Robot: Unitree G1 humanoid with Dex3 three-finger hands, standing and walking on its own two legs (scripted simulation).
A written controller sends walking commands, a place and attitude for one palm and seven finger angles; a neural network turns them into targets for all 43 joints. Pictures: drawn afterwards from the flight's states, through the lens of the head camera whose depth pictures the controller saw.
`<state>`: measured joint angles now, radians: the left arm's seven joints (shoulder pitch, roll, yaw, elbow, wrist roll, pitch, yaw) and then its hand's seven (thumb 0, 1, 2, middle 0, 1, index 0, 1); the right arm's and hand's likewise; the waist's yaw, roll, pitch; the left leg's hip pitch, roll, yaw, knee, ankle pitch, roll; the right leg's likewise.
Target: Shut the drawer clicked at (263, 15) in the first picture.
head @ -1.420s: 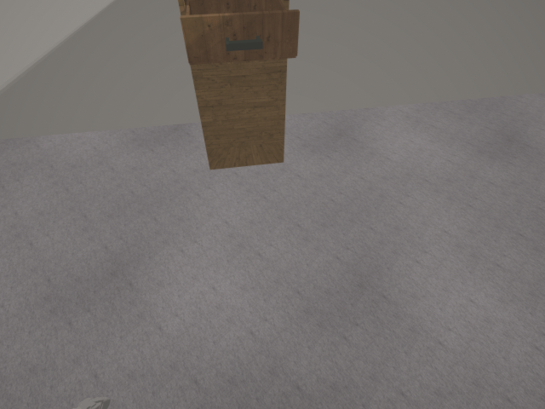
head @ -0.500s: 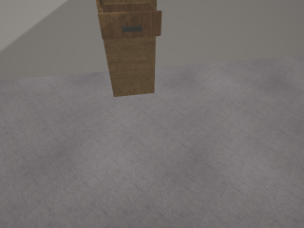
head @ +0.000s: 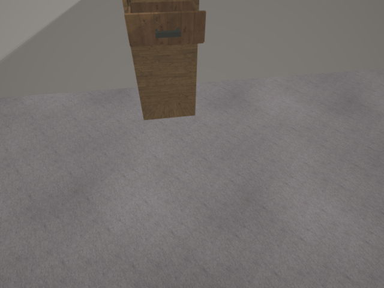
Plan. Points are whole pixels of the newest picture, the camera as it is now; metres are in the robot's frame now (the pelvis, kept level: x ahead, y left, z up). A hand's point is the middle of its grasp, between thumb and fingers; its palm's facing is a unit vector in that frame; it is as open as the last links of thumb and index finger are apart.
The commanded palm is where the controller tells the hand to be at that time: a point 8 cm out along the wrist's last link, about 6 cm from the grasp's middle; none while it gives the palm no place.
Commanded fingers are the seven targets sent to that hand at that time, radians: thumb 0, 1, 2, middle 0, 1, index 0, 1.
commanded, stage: look at it before walking up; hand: left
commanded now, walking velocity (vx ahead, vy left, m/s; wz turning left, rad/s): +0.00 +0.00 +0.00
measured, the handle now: (167, 32) +1.15 +0.19 +0.03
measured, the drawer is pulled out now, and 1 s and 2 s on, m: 0.30 0.30 0.30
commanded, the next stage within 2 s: walk to a spot facing it in 0.02 s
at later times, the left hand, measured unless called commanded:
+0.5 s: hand out of the picture +0.06 +0.18 -0.19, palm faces -0.11 -0.98 -0.17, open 7.3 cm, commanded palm none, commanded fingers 0.00 0.90 0.90 -0.20 -0.30 -0.20 -0.30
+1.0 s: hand (126, 253) +0.25 +0.20 -0.21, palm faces -0.15 -0.98 -0.13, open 7.3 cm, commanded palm none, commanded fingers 0.00 0.90 0.90 -0.20 -0.30 -0.20 -0.30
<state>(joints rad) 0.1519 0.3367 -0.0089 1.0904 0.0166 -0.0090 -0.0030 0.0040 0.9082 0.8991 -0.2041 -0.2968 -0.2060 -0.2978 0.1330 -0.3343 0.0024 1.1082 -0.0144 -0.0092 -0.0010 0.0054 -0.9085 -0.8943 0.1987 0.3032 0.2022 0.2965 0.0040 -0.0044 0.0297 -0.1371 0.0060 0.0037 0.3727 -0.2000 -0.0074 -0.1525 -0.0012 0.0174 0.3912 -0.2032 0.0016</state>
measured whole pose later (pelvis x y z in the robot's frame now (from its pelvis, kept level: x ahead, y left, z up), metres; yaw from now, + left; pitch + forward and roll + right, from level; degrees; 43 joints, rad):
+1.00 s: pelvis +0.28 +0.03 -0.03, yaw -15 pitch -2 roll -1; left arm 0.41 0.16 0.06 1.14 0.03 -0.03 0.00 0.00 0.91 0.90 -0.20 -0.30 -0.20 -0.30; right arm 0.13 -0.14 -0.04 0.98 -0.03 -0.08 0.00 0.00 -0.92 -0.89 0.19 0.30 0.20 0.30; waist 0.04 -0.05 0.06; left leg -0.40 0.09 0.18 0.69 -0.25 0.06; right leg -0.25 -0.02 0.01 1.14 -0.46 -0.04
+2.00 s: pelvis +0.64 -0.11 -0.02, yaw -26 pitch -2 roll -2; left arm 0.28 0.19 0.05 1.06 0.02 -0.01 0.02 0.00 0.92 0.90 -0.20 -0.30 -0.20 -0.30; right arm 0.16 -0.17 -0.03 0.98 -0.03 -0.03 0.00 0.00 -0.91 -0.89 0.19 0.30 0.20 0.30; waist 0.03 -0.02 0.05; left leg -0.38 0.05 0.11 0.64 -0.21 0.05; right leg -0.20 -0.04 -0.12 0.80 -0.52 0.02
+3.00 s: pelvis +0.66 -0.14 -0.01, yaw +4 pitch +0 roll +0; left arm 0.22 0.26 0.07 0.94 0.02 0.06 0.01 0.01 0.91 0.90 -0.20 -0.30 -0.20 -0.30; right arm 0.12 -0.22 -0.04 0.90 -0.03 0.03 0.00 0.00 -0.91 -0.89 0.20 0.30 0.20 0.30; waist 0.02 -0.01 0.09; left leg -0.24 0.01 0.04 0.50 -0.26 0.02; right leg -0.42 -0.09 -0.05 0.94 -0.44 0.08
